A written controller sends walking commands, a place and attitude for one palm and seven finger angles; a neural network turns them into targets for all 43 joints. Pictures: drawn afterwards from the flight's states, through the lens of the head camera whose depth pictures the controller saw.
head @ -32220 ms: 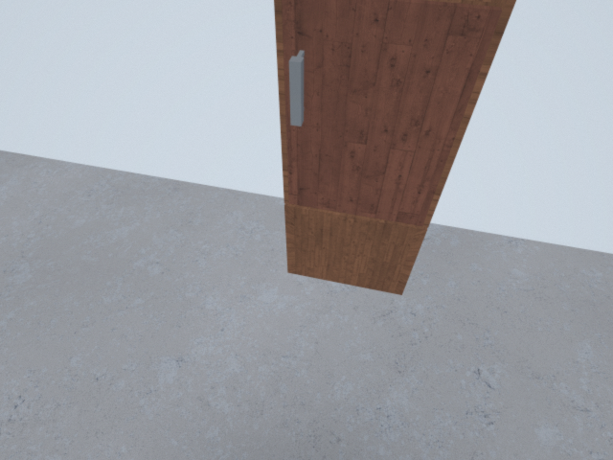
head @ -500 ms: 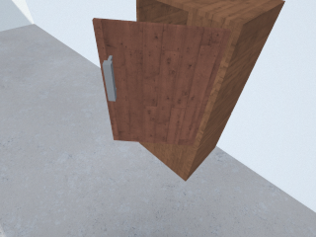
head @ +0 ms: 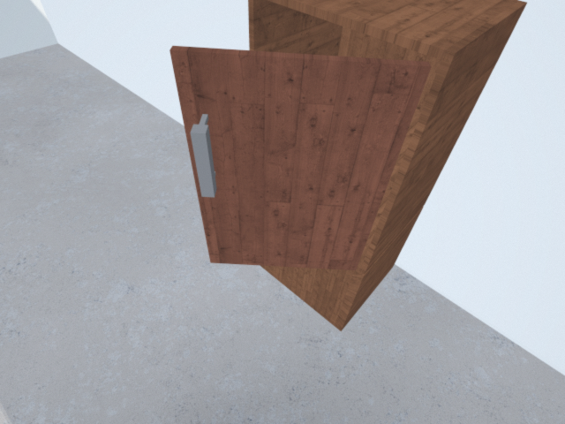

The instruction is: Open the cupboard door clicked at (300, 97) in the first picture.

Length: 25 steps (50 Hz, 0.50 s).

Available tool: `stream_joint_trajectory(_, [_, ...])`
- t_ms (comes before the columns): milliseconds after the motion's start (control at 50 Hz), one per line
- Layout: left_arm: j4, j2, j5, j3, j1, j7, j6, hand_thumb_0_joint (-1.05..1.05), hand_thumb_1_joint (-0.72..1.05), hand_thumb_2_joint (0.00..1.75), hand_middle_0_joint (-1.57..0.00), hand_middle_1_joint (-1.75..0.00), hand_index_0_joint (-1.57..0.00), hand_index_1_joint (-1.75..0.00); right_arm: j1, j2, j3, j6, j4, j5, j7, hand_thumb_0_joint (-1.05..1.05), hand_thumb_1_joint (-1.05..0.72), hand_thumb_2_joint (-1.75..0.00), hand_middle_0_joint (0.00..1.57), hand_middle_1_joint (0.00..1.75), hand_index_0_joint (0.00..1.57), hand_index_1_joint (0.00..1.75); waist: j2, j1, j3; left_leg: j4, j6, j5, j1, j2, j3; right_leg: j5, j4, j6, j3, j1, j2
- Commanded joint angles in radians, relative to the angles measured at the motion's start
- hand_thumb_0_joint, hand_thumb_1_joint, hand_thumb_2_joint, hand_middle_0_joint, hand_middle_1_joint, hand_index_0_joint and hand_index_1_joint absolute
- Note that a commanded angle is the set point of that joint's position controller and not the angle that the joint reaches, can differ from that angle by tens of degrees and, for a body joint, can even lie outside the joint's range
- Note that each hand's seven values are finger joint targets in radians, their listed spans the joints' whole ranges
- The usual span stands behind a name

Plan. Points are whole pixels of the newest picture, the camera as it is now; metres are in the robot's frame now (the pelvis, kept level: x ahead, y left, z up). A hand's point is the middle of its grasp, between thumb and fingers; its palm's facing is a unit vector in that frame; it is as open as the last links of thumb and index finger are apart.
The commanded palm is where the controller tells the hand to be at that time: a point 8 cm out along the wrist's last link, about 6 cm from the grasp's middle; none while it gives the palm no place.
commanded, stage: come to a stop and stand still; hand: left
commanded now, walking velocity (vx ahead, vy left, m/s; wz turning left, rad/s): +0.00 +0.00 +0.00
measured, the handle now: (206, 156) +0.56 +0.18 +0.06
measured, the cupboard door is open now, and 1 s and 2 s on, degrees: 40 40 40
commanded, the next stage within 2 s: look again from close up in 1.08 s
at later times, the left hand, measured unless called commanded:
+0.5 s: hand out of the picture +0.13 +0.17 -0.17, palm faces -0.02 -0.97 -0.24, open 7.3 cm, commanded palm none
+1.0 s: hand out of the picture +0.01 +0.19 -0.18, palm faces +0.03 -0.98 -0.20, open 7.3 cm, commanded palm none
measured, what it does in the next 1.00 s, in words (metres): steps on the spot: left foot, then right foot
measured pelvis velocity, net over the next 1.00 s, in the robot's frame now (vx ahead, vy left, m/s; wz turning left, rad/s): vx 0.01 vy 0.02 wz -0.01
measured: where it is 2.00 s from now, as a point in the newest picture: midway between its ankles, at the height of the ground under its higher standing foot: outside the picture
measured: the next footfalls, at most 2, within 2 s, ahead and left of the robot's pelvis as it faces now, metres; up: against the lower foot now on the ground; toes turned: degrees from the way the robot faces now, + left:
left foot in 0.04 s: +0.09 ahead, +0.14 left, +0.00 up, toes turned +7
right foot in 0.38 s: +0.06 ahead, -0.11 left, +0.00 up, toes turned -2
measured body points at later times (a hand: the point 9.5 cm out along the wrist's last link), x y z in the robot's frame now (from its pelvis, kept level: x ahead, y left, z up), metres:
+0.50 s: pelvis +0.04 -0.01 -0.01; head +0.08 -0.03 +0.44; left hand +0.13 +0.22 -0.15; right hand +0.05 -0.25 -0.18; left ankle +0.02 +0.11 -0.70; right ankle +0.07 -0.12 -0.74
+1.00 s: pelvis +0.01 +0.02 +0.00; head +0.03 +0.02 +0.45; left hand +0.01 +0.25 -0.16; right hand +0.06 -0.22 -0.15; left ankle +0.00 +0.09 -0.74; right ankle +0.03 -0.12 -0.74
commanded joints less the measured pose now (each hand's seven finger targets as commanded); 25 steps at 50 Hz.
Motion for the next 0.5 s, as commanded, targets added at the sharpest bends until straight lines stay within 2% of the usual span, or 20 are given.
stream_joint_trajectory(0, [-0.042,0.091,-0.011,0.02,0.037,-0.009,0.008,0.0,0.9,0.9,-0.2,-0.3,-0.2,-0.3,0.172,-0.081,0.003,-0.045,0.004,-0.007,-0.022,0.0,-0.9,-0.9,0.2,0.3,0.2,0.3,0.12,-0.048,0.069,-0.311,0.021,-0.034,0.32,0.053,-0.112,-0.167,0.157,-0.058,0.063,-0.339,-0.084])
stream_joint_trajectory(20, [-0.073,0.046,-0.014,0.011,0.034,-0.014,0.014,0.0,0.9,0.9,-0.2,-0.3,-0.2,-0.3,0.237,-0.165,-0.016,-0.048,0.014,-0.015,-0.033,0.0,-0.9,-0.9,0.2,0.3,0.2,0.3,0.324,-0.056,0.047,-0.46,0.109,-0.072,0.372,0.267,-0.407,-0.236,0.384,-0.009,-0.015,-0.472,-0.013])
stream_joint_trajectory(40, [-0.106,0.062,-0.002,0.009,-0.034,-0.016,0.022,0.0,0.9,0.9,-0.2,-0.3,-0.2,-0.3,0.25,-0.199,-0.021,-0.04,0.015,-0.016,-0.045,0.0,-0.9,-0.9,0.2,0.3,0.2,0.3,0.252,-0.069,0.094,-0.528,0.168,-0.01,0.307,0.345,-0.503,-0.278,0.552,-0.014,0.048,-0.513,-0.014])
stream_joint_trajectory(60, [-0.125,0.064,0.002,0.01,-0.055,-0.018,0.029,0.0,0.9,0.9,-0.2,-0.3,-0.2,-0.3,0.201,-0.202,-0.019,-0.037,-0.002,-0.018,-0.05,0.0,-0.9,-0.9,0.2,0.3,0.2,0.3,0.138,-0.046,0.125,-0.53,0.19,0.008,0.203,0.359,-0.485,-0.239,0.617,-0.015,0.1,-0.485,-0.054])
stream_joint_trajectory(80, [-0.1,0.058,0.005,0.013,-0.062,-0.012,0.038,0.0,0.9,0.9,-0.2,-0.3,-0.2,-0.3,0.146,-0.153,0.0,-0.041,0.007,-0.02,-0.056,0.0,-0.9,-0.9,0.2,0.3,0.2,0.3,0.157,-0.024,0.109,-0.516,0.152,0.147,0.137,0.293,-0.394,-0.173,0.639,-0.008,0.127,-0.446,-0.066])
stream_joint_trajectory(100, [-0.091,0.063,-0.003,0.016,-0.056,-0.011,0.04,0.0,0.9,0.9,-0.2,-0.3,-0.2,-0.3,0.101,-0.126,0.014,-0.045,0.002,-0.017,-0.06,0.0,-0.9,-0.9,0.2,0.3,0.2,0.3,0.158,-0.012,0.085,-0.486,0.139,0.287,0.12,0.266,-0.306,-0.125,0.618,0.0,0.146,-0.398,-0.077])
stream_joint_trajectory(140, [-0.09,0.056,-0.016,0.017,-0.04,-0.013,0.052,0.0,0.9,0.9,-0.2,-0.3,-0.2,-0.3,0.033,-0.127,0.016,-0.042,-0.013,-0.01,-0.068,0.0,-0.9,-0.9,0.2,0.3,0.2,0.3,0.141,0.01,0.019,-0.419,0.139,0.518,0.153,0.223,-0.184,-0.082,0.519,0.023,0.134,-0.325,-0.064])
stream_joint_trajectory(180, [-0.095,0.062,-0.017,0.021,-0.052,-0.015,0.064,0.0,0.9,0.9,-0.2,-0.3,-0.2,-0.3,0.019,-0.144,0.007,-0.037,-0.012,-0.009,-0.075,0.0,-0.9,-0.9,0.2,0.3,0.2,0.3,0.13,0.006,-0.018,-0.372,0.139,0.641,0.194,0.214,-0.137,-0.061,0.445,0.029,0.106,-0.297,-0.038])
stream_joint_trajectory(220, [-0.114,0.075,-0.016,0.028,-0.085,-0.016,0.069,0.0,0.9,0.9,-0.2,-0.3,-0.2,-0.3,0.019,-0.164,-0.007,-0.026,-0.007,-0.01,-0.076,0.0,-0.9,-0.9,0.2,0.3,0.2,0.3,0.147,-0.005,-0.03,-0.345,0.141,0.651,0.221,0.224,-0.133,-0.063,0.379,0.027,0.093,-0.287,-0.025])
stream_joint_trajectory(240, [-0.121,0.076,-0.015,0.031,-0.101,-0.015,0.07,0.0,0.9,0.9,-0.2,-0.3,-0.2,-0.3,0.019,-0.164,-0.013,-0.021,-0.005,-0.01,-0.075,0.0,-0.9,-0.9,0.2,0.3,0.2,0.3,0.167,-0.011,-0.022,-0.34,0.139,0.637,0.214,0.224,-0.134,-0.064,0.343,0.025,0.085,-0.269,-0.018])
stream_joint_trajectory(280, [-0.129,0.089,-0.014,0.036,-0.088,-0.014,0.067,0.0,0.9,0.9,-0.2,-0.3,-0.2,-0.3,-0.015,-0.171,-0.021,-0.011,-0.012,-0.01,-0.073,0.0,-0.9,-0.9,0.2,0.3,0.2,0.3,0.168,0.006,-0.011,-0.297,0.119,0.59,0.187,0.215,-0.133,-0.008,0.223,0.018,0.081,-0.206,-0.016])
stream_joint_trajectory(300, [-0.128,0.099,-0.013,0.04,-0.069,-0.014,0.063,0.0,0.9,0.9,-0.2,-0.3,-0.2,-0.3,-0.028,-0.171,-0.025,-0.006,-0.016,-0.007,-0.069,0.0,-0.9,-0.9,0.2,0.3,0.2,0.3,0.143,0.02,-0.014,-0.258,0.094,0.52,0.16,0.19,-0.112,0.084,0.137,0.02,0.067,-0.15,-0.009])
stream_joint_trajectory(320, [-0.125,0.119,-0.008,0.043,-0.056,-0.012,0.057,0.0,0.9,0.9,-0.2,-0.3,-0.2,-0.3,-0.027,-0.156,-0.028,-0.002,-0.018,-0.002,-0.064,0.0,-0.9,-0.9,0.2,0.3,0.2,0.3,0.091,0.027,-0.018,-0.207,0.059,0.403,0.115,0.141,-0.085,0.2,0.052,0.02,0.078,-0.087,-0.02])
stream_joint_trajectory(340, [-0.131,0.172,-0.002,0.049,-0.05,-0.003,0.048,0.0,0.9,0.9,-0.2,-0.3,-0.2,-0.3,-0.008,-0.109,-0.024,0.002,-0.025,0.006,-0.058,0.0,-0.9,-0.9,0.2,0.3,0.2,0.3,-0.069,0.028,-0.034,-0.084,0.009,0.178,0.046,0.048,-0.014,0.43,-0.001,-0.012,0.198,-0.032,-0.134])
stream_joint_trajectory(360, [-0.134,0.234,0.0,0.053,-0.072,0.006,0.041,0.0,0.9,0.9,-0.2,-0.3,-0.2,-0.3,0.004,-0.033,-0.007,0.01,-0.045,0.012,-0.051,0.0,-0.9,-0.9,0.2,0.3,0.2,0.3,-0.264,0.014,-0.036,0.051,-0.026,-0.168,-0.032,-0.064,0.039,0.668,-0.023,-0.1,0.332,-0.032,-0.295])
stream_joint_trajectory(380, [-0.144,0.239,-0.005,0.051,-0.085,0.007,0.04,0.0,0.9,0.9,-0.2,-0.3,-0.2,-0.3,-0.008,-0.038,-0.011,0.027,-0.052,0.013,-0.055,0.0,-0.9,-0.9,0.2,0.3,0.2,0.3,-0.223,0.028,-0.057,0.202,-0.02,-0.291,-0.007,-0.062,-0.03,0.664,-0.043,-0.176,0.329,-0.093,-0.351])
stream_joint_trajectory(400, [-0.154,0.214,-0.003,0.047,-0.126,0.013,0.041,0.0,0.9,0.9,-0.2,-0.3,-0.2,-0.3,-0.045,-0.028,-0.009,0.035,-0.054,0.01,-0.053,0.0,-0.9,-0.9,0.2,0.3,0.2,0.3,-0.16,0.019,-0.024,0.289,-0.018,-0.272,-0.029,-0.062,-0.071,0.68,-0.034,-0.193,0.305,-0.119,-0.309])
stream_joint_trajectory(420, [-0.158,0.204,-0.004,0.046,-0.161,0.02,0.035,0.0,0.9,0.9,-0.2,-0.3,-0.2,-0.3,-0.035,-0.036,-0.007,0.04,-0.045,0.007,-0.052,0.0,-0.9,-0.9,0.2,0.3,0.2,0.3,-0.21,0.001,-0.037,0.337,-0.024,-0.248,-0.057,-0.06,-0.088,0.703,-0.019,-0.19,0.3,-0.092,-0.285])
stream_joint_trajectory(440, [-0.164,0.194,-0.008,0.041,-0.184,0.023,0.032,0.0,0.9,0.9,-0.2,-0.3,-0.2,-0.3,-0.029,-0.052,-0.008,0.041,-0.039,0.008,-0.049,0.0,-0.9,-0.9,0.2,0.3,0.2,0.3,-0.181,-0.001,-0.045,0.367,-0.033,-0.217,-0.065,-0.058,-0.092,0.707,-0.007,-0.192,0.279,-0.065,-0.277])
stream_joint_trajectory(480, [-0.176,0.198,-0.007,0.042,-0.207,0.029,0.032,0.0,0.9,0.9,-0.2,-0.3,-0.2,-0.3,-0.039,-0.06,-0.005,0.04,-0.04,0.01,-0.041,0.0,-0.9,-0.9,0.2,0.3,0.2,0.3,-0.145,0.0,-0.049,0.316,-0.043,-0.196,-0.044,-0.059,-0.084,0.673,-0.009,-0.192,0.258,-0.054,-0.274])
